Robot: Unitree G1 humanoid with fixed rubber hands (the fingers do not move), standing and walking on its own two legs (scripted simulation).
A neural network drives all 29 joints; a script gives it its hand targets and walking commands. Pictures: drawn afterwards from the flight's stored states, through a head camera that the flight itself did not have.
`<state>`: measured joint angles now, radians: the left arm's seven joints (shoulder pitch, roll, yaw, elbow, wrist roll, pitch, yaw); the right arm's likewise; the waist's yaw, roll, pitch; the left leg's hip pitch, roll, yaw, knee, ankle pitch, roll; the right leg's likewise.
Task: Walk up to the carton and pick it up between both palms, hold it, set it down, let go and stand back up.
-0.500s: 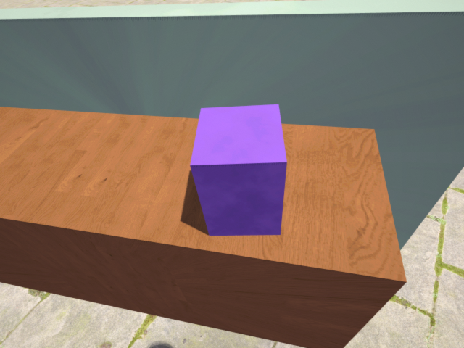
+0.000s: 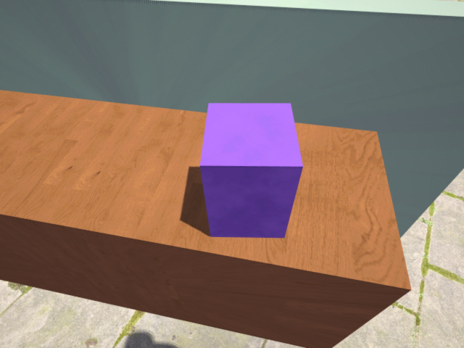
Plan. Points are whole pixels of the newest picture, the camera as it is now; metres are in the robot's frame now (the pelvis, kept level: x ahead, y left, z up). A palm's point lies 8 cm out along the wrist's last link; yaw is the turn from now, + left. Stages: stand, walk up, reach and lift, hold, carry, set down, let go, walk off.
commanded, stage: walk up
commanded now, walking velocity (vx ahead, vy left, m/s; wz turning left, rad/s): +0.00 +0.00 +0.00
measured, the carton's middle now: (248, 173) +0.44 +0.01 +0.03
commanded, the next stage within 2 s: stand in 1.96 s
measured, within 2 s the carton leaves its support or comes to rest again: neither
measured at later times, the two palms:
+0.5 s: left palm out of the picture -0.05 +0.30 -0.16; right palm out of the picture -0.02 -0.13 -0.13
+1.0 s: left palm out of the picture -0.04 +0.28 -0.15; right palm out of the picture -0.04 -0.12 -0.15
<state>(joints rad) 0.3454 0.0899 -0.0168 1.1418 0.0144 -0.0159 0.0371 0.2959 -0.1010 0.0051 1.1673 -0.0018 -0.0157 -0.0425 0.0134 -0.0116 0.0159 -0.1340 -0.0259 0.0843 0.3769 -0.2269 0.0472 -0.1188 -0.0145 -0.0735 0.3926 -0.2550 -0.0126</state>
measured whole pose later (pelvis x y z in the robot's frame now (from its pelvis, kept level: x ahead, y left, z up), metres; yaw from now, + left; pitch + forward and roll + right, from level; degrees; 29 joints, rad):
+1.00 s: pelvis -0.02 +0.08 +0.00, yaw +0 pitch -1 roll +0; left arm 0.29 0.10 0.01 1.16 0.00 -0.01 0.04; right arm 0.29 -0.11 0.01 1.12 -0.01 -0.01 -0.04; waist -0.02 0.00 0.05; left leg -0.17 -0.01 0.06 0.40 -0.21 0.03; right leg -0.12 0.00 -0.04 0.40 -0.25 -0.02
